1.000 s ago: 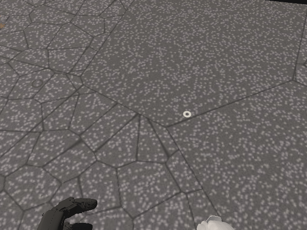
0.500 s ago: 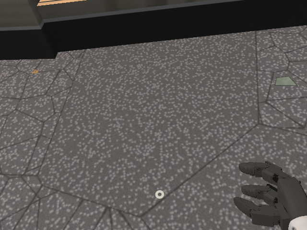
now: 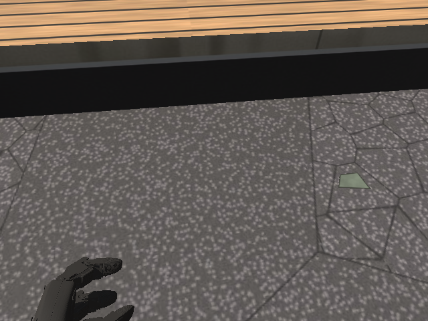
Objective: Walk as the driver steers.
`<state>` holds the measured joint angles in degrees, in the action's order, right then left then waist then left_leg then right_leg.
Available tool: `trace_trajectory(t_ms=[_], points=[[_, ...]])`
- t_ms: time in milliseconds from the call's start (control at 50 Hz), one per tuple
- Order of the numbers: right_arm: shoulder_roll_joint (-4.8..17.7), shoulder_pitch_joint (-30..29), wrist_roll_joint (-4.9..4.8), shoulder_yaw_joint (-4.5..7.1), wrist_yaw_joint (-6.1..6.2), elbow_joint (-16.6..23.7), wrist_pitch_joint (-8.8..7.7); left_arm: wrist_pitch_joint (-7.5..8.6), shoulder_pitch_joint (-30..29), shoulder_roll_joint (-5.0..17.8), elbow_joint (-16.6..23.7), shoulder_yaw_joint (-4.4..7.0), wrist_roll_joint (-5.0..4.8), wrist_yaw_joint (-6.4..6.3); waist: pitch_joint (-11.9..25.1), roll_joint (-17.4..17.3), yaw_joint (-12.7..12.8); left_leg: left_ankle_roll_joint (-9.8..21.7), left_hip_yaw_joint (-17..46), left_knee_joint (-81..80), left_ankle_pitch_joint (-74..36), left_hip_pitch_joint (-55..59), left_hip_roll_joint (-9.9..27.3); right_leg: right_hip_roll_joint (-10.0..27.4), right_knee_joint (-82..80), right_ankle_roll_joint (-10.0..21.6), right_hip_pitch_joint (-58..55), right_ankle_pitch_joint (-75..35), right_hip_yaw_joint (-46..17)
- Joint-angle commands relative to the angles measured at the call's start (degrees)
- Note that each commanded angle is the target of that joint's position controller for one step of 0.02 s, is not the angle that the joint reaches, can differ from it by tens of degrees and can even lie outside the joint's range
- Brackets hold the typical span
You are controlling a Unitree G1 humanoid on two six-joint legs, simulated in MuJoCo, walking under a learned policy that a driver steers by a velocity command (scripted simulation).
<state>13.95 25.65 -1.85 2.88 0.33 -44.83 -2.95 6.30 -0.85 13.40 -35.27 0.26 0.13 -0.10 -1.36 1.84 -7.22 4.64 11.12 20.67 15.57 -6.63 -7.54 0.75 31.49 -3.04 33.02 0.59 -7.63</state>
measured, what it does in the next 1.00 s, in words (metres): walks ahead: right foot, then left foot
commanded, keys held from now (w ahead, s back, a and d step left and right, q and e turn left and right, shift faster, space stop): w+q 0.44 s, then w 0.08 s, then w+e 0.48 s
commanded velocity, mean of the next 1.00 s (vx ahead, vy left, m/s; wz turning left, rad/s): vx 0.50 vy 0.00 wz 0.19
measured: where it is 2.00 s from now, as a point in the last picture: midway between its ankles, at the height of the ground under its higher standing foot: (152, 215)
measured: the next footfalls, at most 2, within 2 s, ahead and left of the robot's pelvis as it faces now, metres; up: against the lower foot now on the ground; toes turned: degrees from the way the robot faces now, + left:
right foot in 0.08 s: +0.20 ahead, -0.13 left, +0.00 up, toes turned +9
left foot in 0.56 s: +0.41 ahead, +0.20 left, +0.00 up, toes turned +22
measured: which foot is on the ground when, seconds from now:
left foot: down 0.00-0.06, up 0.08-0.54, down 0.56-1.00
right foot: up 0.00-0.06, down 0.08-0.58, up 0.60-1.00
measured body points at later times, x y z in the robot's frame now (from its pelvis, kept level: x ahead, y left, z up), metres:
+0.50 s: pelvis +0.25 +0.01 -0.01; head +0.29 +0.03 +0.44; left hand +0.17 +0.30 -0.13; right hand +0.55 -0.13 -0.08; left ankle +0.37 +0.19 -0.71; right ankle +0.16 -0.14 -0.74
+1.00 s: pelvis +0.50 +0.11 -0.01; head +0.53 +0.11 +0.44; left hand +0.63 +0.39 -0.11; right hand +0.61 -0.15 -0.13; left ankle +0.37 +0.18 -0.74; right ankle +0.71 +0.01 -0.70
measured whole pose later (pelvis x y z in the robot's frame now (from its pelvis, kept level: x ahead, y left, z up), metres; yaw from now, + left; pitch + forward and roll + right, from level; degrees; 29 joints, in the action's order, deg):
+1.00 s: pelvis +0.50 +0.11 -0.01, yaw +10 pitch +1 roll +3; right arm 15.1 18.4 0.1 4.1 0.2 -45.5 -4.7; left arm 2.2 8.2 15.2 -42.7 2.7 -1.1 2.2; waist -0.9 2.5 -3.3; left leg 1.0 -11.8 12.8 17.3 3.3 -1.9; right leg 5.4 40.7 0.6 38.8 -1.9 -1.6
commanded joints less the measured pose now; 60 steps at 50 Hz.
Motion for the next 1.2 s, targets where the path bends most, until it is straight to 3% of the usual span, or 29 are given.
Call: trace_trajectory(t_ms=[20, 60, 80, 100, 120, 140, 160, 200, 280, 400, 480, 520, 560, 580, 600, 620, 640, 680, 720, 820, 900, 1000, 1060, 1100, 1120, 1140, 1160, 1180, 1200], points=[[9.0, -1.9, -0.17, 2.56, 0.74, 4.0, 0.26, 1.49, -1.7, 7.7, 4.4, 3.36, -0.77, 0.01, 3.2, -8.8, 4.7, 5.8, 15.4, 0.3, -12.0, -1.7, 13.3, -2.8, -5.6, 1.5, -11.6, 2.5, 1.6], [6.8, -4.2, 0.42, 2.07, 0.62, 5.3, 0.34, 1.85, 7.8, 10.2, 2.7, 4.92, -0.09, -0.51, 8.9, -8.2, 9.8, 3.1, 12.7, 11.5, -14.6, -5.2, 10.0, 2.0, -8.0, 5.8, -27.2, 3.5, 0.0], [3.4, -3.7, 1.58, 1.03, 0.53, 6.8, 0.05, 1.62, 17.5, 13.6, 1.9, 5.88, 0.5, -1.03, 16.9, -0.7, 12.9, 0.7, 6.5, 27.7, -1.1, -13.9, 6.1, 13.2, -6.4, 10.1, -42.3, 2.6, -10.3], [1.8, 4.9, 0.08, 0.05, 0.57, 7.8, -0.4, 0.6, 20.7, 16.4, -0.6, 6.62, 0.59, -0.65, 20.8, 16.9, 9.2, -2.2, -0.7, 41.7, 20.7, -32.8, 1.5, 24.6, -9.6, 20.2, -55.0, 11.1, -33.9], [7.1, 4.3, -0.62, 1.1, 0.85, 6.4, -0.12, 0.16, 20.2, 11.2, 0.1, 5.99, -0.38, -0.4, 15.8, 10.7, 10.5, -3.6, -1.3, 49.8, 17.8, -40.0, 6.7, 24.4, -12.0, 20.1, -51.3, 23.1, -37.2], [9.6, -2.0, -0.21, 1.93, 0.81, 7.0, 0.31, 0.0, 18.3, 7.8, 0.4, 5.13, -0.49, -0.49, 8.6, 4.7, 11.8, -4.4, -1.9, 52.6, 11.6, -41.4, 8.2, 21.0, -13.0, 17.4, -44.8, 22.2, -27.9], [9.2, -5.1, 0.53, 2.14, 0.79, 7.7, 0.58, -0.14, 15.7, 7.0, 0.4, 4.64, -0.09, -0.3, 4.7, 1.1, 10.6, -4.9, -3.2, 52.0, 7.3, -39.6, 9.8, 18.0, -14.5, 15.6, -37.7, 15.8, -20.5], [7.2, -7.7, 0.88, 2.22, 0.19, 9.1, 0.8, -0.16, 13.2, 5.6, -0.6, 4.16, 0.68, -0.06, 0.5, 3.2, 8.3, -5.1, -4.0, 49.4, 3.2, -36.7, 12.4, 13.9, -17.9, 14.0, -29.0, 8.3, -11.3], [4.5, -10.7, 0.99, 1.41, -0.44, 10.8, 1.38, 0.6, 13.7, 7.8, -3.6, 5.06, 0.3, 0.11, -0.1, 3.1, 7.5, -6.2, -5.5, 43.8, -1.5, -36.3, 14.0, 13.1, -21.5, 14.9, -25.4, -1.8, -1.9], [3.7, -20.8, 0.75, 0.26, -2.29, 13.2, 0.44, -0.09, 15.6, 11.8, -6.8, 5.83, -0.4, -0.26, -0.9, 0.9, 10.6, -4.8, -9.0, 24.4, -16.1, -32.4, 13.3, 12.1, -21.2, 12.7, -27.6, -7.2, 8.6], [4.2, -26.4, 0.47, 0.21, -3.38, 16.3, 0.35, -1.09, 19.6, 14.0, -9.3, 6.25, -1.66, -0.06, -2.0, 1.0, 11.8, -2.2, -11.3, 17.4, -11.2, -30.9, 11.6, 14.6, -18.9, 11.7, -33.5, -10.9, 10.2], [5.7, -25.0, 0.83, 0.9, -3.43, 16.9, 0.37, -1.69, 20.1, 15.3, -10.1, 6.43, -2.06, -0.05, -0.1, 2.3, 9.6, 0.2, -13.8, 14.8, -5.2, -24.9, 8.4, 15.0, -13.5, 10.9, -35.7, -25.9, 11.6], [9.9, -11.5, 1.05, 3.36, -2.7, 13.4, 0.35, -2.14, 20.8, 14.8, -11.0, 5.66, -2.19, -0.25, 7.4, 1.4, 1.6, 3.5, -15.2, 8.3, -9.9, -1.9, 4.6, 12.3, 3.3, 8.8, -29.5, -35.7, 14.9], [14.9, -1.7, 1.45, 4.9, -1.57, 11.8, 0.84, -1.66, 21.4, 11.8, -9.7, 4.16, -0.45, -0.26, 15.0, -4.2, -2.1, 6.9, -2.1, 11.0, -15.7, 17.8, 15.3, 9.7, 21.3, 6.6, -14.6, -15.2, 15.9], [18.9, -1.7, 1.93, 4.77, -1.4, 11.9, 0.48, -0.5, 27.9, 5.3, -8.5, 1.79, -0.12, 0.75, 24.5, -16.9, 2.9, 17.3, 27.5, 4.8, -9.4, 32.2, 31.9, -0.4, 40.8, 3.8, 4.9, 33.7, 10.2], [13.5, 0.7, 2.18, 3.72, -1.5, 11.9, 0.19, 0.28, 22.5, 12.4, -9.7, 3.72, -2.28, 1.15, 25.9, -8.4, -1.9, 15.9, 28.8, 1.3, -5.8, 29.7, 31.1, 0.7, 46.4, 4.4, 8.2, 33.5, 1.0], [12.0, -2.5, 2.19, 3.01, -1.52, 10.8, -0.23, 0.35, 17.0, 13.0, -7.3, 4.11, -3.68, 1.17, 15.6, -8.3, -0.9, 13.1, 17.6, 0.2, -9.8, 22.1, 28.8, 2.7, 46.3, 4.5, 12.1, 28.8, 2.2], [8.3, -9.6, 2.01, 1.93, -1.68, 10.2, -0.89, -0.25, 15.0, 11.4, -7.1, 4.01, -1.83, 0.46, 7.0, -5.8, 3.9, 9.8, 6.0, -3.1, -16.2, 7.2, 23.9, 6.6, 39.1, 3.8, 8.5, 20.7, 3.4], [6.3, -12.5, 2.45, 1.61, -1.9, 9.9, -2.04, -2.13, 19.3, 9.5, -8.6, 4.06, -2.05, 0.39, 5.3, -6.9, 7.4, 9.3, 0.6, -8.2, -16.0, -0.6, 22.3, 7.5, 37.6, 3.1, 2.3, 16.3, 2.6], [7.0, -12.3, 3.07, 2.31, -0.99, 6.3, -3.66, -3.73, 15.8, 6.7, -7.4, 3.95, -1.55, -0.11, 0.3, -5.1, 8.0, 7.9, -10.1, -12.9, -20.3, -2.5, 21.4, 6.7, 28.9, 1.2, 7.3, 4.9, 0.3], [8.6, -11.3, 2.58, 2.76, -0.18, 4.6, -3.37, -3.2, 9.4, 5.2, -5.5, 3.3, -1.22, 1.31, -1.8, -4.6, 5.7, 5.6, -16.6, -13.7, -20.1, -0.4, 20.4, 5.7, 14.8, 2.1, 5.7, -5.7, 3.8], [10.8, -7.2, 1.23, 3.83, 0.3, 1.6, -1.64, -3.29, 2.1, 5.0, -1.1, 2.94, -1.24, 3.13, -4.5, -4.1, 3.1, 4.5, -19.0, -10.6, -23.5, 9.9, 24.0, 5.0, 6.6, 5.1, 9.4, -0.3, 7.2], [13.0, -8.3, 0.78, 4.45, 0.95, 1.5, -0.3, -3.6, 3.9, 7.0, 0.4, 3.94, -1.27, 3.76, -1.2, -6.7, 5.6, 2.4, -21.4, -1.7, -45.5, 13.1, 24.3, 0.9, 5.4, 8.1, 2.5, 8.9, 12.1], [13.5, -10.1, 0.58, 4.34, 1.54, 2.0, 0.53, -3.88, 16.9, 11.2, -2.2, 6.46, -1.45, 3.26, 6.4, -6.5, 13.1, -0.2, -23.9, 16.7, -55.2, 8.9, 21.4, -4.2, 1.5, 11.4, -16.1, 8.7, 14.4], [11.6, -9.4, 1.4, 3.41, 1.78, 3.0, 0.12, -4.35, 26.4, 15.8, -4.2, 8.46, -1.59, 2.14, 11.8, -1.5, 17.1, -2.8, -23.8, 33.4, -39.6, -4.3, 18.6, -0.1, 0.1, 14.6, -34.0, 7.0, 4.9], [2.6, -4.3, 3.35, 0.63, 0.88, 6.2, -1.54, -4.04, 25.4, 22.1, -4.0, 9.27, -1.79, 1.57, 16.0, 14.0, 10.0, -6.8, -19.0, 53.9, 15.0, -30.5, 6.3, 14.7, -5.4, 25.4, -52.3, 15.4, -28.4], [6.8, -9.1, 1.37, 0.89, -0.13, 6.4, -3.85, -3.19, 27.2, 17.7, -2.4, 8.03, -1.28, 1.69, 23.7, 7.6, 14.3, -6.0, -5.4, 60.3, 19.0, -37.3, 5.1, 18.4, -13.8, 27.7, -57.3, 22.3, -42.0], [9.5, -14.1, -0.84, 1.55, -0.71, 7.7, -4.9, -2.52, 24.3, 14.5, -2.5, 7.07, -0.54, 1.58, 15.3, 5.0, 14.6, -4.9, -5.0, 59.4, 13.3, -41.2, 8.1, 17.6, -14.8, 24.5, -51.8, 13.4, -32.7], [9.5, -15.0, -0.09, 1.25, -0.37, 7.6, -5.35, -2.24, 19.6, 12.8, -1.7, 6.39, -0.46, 1.34, 9.9, 0.8, 12.0, -4.5, -6.0, 54.7, 8.2, -38.7, 11.0, 15.5, -13.4, 22.2, -42.7, -0.4, -23.6]])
